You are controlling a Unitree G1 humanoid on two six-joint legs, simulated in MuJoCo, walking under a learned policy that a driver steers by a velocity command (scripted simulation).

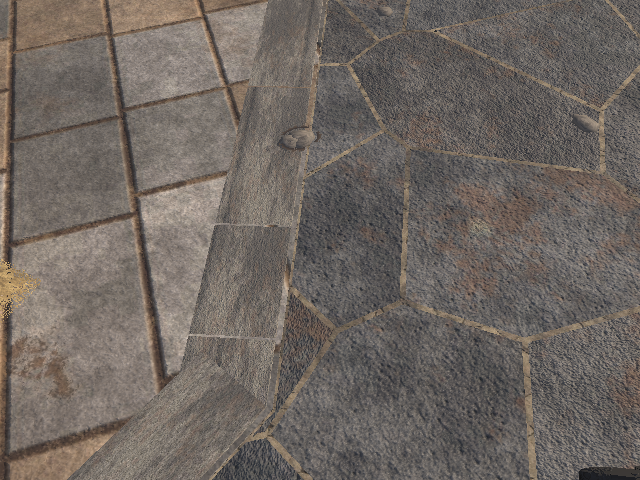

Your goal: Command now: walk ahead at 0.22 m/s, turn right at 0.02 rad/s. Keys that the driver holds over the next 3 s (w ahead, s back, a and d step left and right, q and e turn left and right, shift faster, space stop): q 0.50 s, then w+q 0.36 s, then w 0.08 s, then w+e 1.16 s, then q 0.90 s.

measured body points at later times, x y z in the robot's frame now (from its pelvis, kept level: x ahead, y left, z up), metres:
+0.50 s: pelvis +0.13 +0.02 -0.01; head +0.17 +0.02 +0.43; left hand +0.22 +0.32 -0.12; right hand +0.33 -0.23 -0.11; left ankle +0.20 +0.13 -0.75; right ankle +0.20 -0.12 -0.73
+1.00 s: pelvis +0.24 +0.08 -0.01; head +0.25 +0.10 +0.44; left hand +0.09 +0.34 -0.13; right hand +0.55 +0.00 -0.08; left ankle +0.24 +0.23 -0.74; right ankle +0.20 -0.11 -0.75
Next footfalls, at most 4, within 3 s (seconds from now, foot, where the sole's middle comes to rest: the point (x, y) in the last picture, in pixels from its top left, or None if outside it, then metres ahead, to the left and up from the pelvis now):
0.14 left None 0.24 0.13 -0.78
0.54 right None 0.24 -0.10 -0.78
1.02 left None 0.27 0.25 -0.78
1.52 right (276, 377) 0.66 0.20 -0.78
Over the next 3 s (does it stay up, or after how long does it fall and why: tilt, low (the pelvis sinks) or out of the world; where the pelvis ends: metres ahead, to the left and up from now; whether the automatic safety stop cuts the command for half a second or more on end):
stays up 0.95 0.36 0.00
